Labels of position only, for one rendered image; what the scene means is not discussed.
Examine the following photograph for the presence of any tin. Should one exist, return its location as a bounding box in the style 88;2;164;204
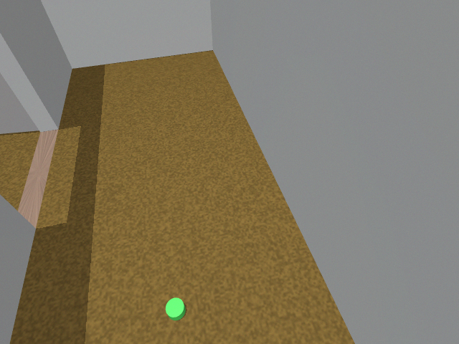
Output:
166;297;186;320

